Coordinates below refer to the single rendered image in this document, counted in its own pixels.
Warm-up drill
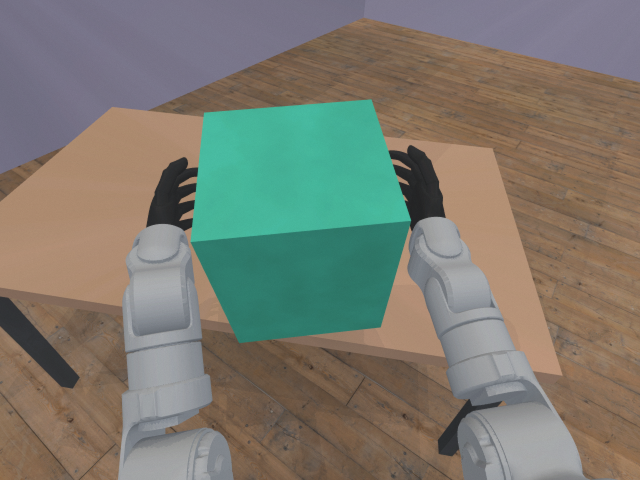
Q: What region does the robot right forearm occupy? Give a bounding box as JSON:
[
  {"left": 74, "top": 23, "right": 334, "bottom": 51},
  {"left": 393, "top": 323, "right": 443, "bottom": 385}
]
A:
[{"left": 407, "top": 217, "right": 583, "bottom": 473}]

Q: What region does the robot right hand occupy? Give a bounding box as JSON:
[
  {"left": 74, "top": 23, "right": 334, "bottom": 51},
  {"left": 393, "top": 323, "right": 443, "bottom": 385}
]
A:
[{"left": 389, "top": 145, "right": 446, "bottom": 231}]

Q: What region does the robot left upper arm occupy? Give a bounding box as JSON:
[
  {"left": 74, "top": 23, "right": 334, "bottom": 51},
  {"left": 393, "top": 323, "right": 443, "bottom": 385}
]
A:
[{"left": 120, "top": 428, "right": 234, "bottom": 480}]

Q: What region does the robot left hand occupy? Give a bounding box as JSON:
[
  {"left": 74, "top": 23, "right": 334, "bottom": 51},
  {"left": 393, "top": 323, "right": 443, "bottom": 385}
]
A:
[{"left": 146, "top": 157, "right": 198, "bottom": 231}]

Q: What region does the robot right upper arm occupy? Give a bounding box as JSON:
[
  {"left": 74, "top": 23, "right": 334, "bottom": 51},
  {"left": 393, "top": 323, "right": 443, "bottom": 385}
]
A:
[{"left": 457, "top": 401, "right": 617, "bottom": 480}]

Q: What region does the table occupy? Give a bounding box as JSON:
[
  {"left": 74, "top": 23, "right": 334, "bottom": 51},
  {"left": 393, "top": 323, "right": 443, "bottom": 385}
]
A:
[{"left": 0, "top": 107, "right": 563, "bottom": 456}]

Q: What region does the robot left forearm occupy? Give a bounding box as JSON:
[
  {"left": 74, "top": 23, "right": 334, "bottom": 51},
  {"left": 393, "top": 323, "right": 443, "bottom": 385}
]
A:
[{"left": 118, "top": 224, "right": 213, "bottom": 480}]

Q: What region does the carton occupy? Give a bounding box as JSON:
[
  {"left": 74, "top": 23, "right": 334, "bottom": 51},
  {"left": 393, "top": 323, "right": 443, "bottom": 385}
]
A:
[{"left": 191, "top": 99, "right": 411, "bottom": 343}]

